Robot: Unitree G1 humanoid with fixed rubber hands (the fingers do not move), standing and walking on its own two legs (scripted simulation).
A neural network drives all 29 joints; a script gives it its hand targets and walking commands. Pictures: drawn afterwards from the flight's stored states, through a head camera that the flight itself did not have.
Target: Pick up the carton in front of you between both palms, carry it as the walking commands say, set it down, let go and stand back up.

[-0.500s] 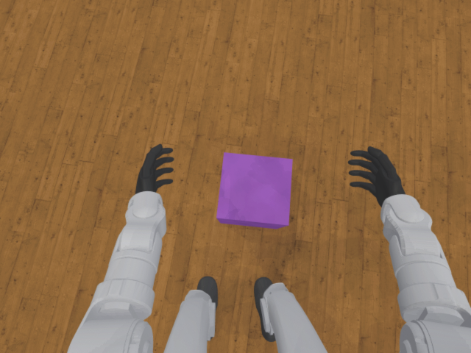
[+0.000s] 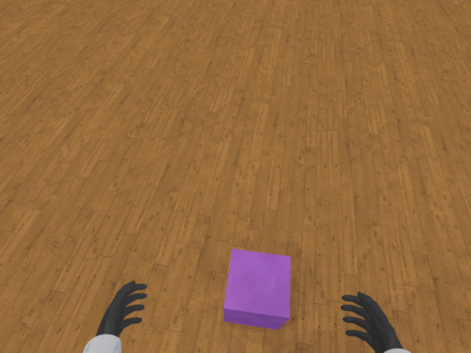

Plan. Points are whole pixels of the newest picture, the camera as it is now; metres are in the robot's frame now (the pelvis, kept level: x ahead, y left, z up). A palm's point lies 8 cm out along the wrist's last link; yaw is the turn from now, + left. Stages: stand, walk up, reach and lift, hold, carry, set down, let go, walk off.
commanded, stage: let go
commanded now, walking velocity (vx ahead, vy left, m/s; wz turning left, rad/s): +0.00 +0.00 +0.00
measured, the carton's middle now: (255, 290) +0.39 -0.08 -0.65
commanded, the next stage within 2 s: stand in 0.54 s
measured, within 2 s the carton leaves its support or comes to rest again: neither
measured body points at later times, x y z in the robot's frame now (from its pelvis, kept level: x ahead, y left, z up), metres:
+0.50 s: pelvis -0.01 +0.01 +0.00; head +0.00 +0.01 +0.45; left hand +0.16 +0.25 -0.08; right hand +0.17 -0.23 -0.06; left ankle -0.02 +0.10 -0.74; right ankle -0.03 -0.11 -0.74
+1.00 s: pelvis +0.01 -0.01 +0.00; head +0.01 -0.02 +0.45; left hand +0.14 +0.28 -0.09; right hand +0.15 -0.30 -0.10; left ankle -0.02 +0.10 -0.74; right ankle -0.03 -0.11 -0.74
